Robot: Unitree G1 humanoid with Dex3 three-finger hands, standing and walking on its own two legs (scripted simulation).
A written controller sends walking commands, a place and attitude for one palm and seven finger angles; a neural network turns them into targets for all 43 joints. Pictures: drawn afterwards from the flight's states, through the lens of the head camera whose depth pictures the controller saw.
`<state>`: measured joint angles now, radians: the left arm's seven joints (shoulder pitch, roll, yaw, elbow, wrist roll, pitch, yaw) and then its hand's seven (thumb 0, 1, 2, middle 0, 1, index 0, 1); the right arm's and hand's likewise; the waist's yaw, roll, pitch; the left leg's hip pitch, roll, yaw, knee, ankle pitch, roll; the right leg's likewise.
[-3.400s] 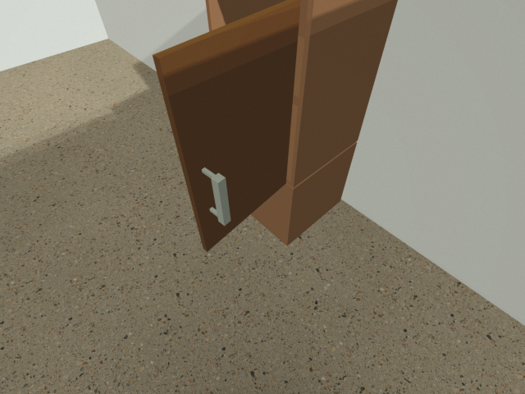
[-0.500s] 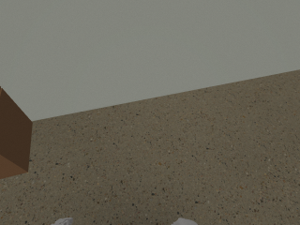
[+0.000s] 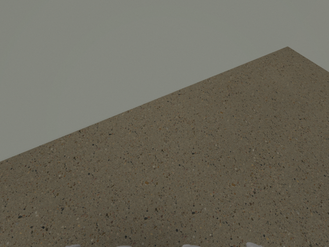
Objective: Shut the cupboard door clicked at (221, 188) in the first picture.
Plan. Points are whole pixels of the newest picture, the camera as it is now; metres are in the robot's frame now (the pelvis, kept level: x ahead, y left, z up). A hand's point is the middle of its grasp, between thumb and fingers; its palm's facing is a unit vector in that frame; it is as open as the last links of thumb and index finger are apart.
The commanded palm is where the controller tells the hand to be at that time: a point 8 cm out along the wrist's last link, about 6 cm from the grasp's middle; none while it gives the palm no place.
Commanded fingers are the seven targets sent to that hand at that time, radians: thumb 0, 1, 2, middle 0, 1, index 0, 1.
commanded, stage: walk around to get in front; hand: left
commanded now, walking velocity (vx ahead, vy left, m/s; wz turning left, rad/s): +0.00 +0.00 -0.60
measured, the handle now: out of the picture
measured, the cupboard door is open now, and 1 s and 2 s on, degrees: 95 95 95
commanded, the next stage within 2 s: walk to a spot facing it in 1.74 s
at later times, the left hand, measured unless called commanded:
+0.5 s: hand (119, 240) +0.15 +0.12 -0.15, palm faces -0.27 -0.93 -0.26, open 7.3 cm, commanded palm none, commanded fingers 0.00 0.90 0.90 -0.20 -0.30 -0.20 -0.30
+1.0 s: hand (157, 180) +0.33 +0.04 -0.15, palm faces -0.58 -0.80 -0.17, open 7.4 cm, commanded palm none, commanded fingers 0.00 0.90 0.90 -0.20 -0.30 -0.20 -0.30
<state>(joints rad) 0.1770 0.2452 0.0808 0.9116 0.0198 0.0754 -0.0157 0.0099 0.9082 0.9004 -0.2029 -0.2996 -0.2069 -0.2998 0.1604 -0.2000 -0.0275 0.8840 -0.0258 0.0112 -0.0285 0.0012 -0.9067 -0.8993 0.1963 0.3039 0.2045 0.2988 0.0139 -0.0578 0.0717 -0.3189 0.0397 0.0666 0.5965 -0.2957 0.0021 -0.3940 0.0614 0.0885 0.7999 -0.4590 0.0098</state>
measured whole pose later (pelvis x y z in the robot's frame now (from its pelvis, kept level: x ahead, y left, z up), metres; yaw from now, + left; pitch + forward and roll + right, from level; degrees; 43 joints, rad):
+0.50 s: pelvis +0.01 -0.05 +0.01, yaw -17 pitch +0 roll +0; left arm 0.18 0.22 0.06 0.90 0.02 0.02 -0.01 0.01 0.91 0.90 -0.20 -0.30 -0.21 -0.30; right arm 0.20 -0.26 -0.06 0.94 -0.03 0.07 -0.01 0.01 -0.91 -0.90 0.20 0.30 0.20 0.30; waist -0.01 0.02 0.09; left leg -0.49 0.10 0.05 1.08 -0.40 -0.09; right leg -0.24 0.02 0.00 0.51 -0.28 -0.04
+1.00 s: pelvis +0.13 -0.08 +0.02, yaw -36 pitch +1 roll -1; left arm 0.15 0.26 0.09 0.94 0.04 0.04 -0.07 0.01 0.91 0.90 -0.20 -0.30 -0.20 -0.30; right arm 0.37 -0.17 -0.01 0.97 -0.04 -0.06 -0.02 0.00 -0.90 -0.90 0.20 0.30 0.21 0.30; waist 0.00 -0.03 0.07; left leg -0.06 0.10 0.24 0.36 -0.31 -0.02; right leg -0.63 -0.07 -0.07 1.03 -0.22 0.02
